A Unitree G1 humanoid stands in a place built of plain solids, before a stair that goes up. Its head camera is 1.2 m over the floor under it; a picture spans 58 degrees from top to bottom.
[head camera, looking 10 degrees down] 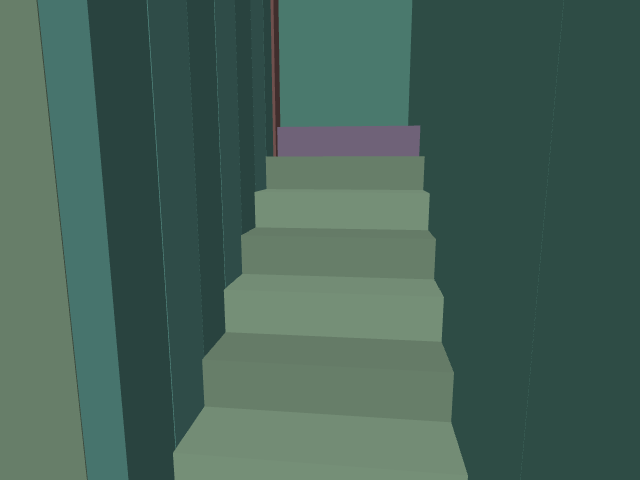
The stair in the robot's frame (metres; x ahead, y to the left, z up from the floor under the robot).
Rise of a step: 0.18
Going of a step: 0.25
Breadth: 0.85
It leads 6 degrees to the right of straight ahead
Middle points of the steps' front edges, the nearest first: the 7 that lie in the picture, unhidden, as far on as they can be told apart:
1.11 0.01 0.36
1.36 -0.01 0.53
1.61 -0.04 0.71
1.85 -0.07 0.89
2.10 -0.10 1.06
2.35 -0.13 1.24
2.60 -0.15 1.42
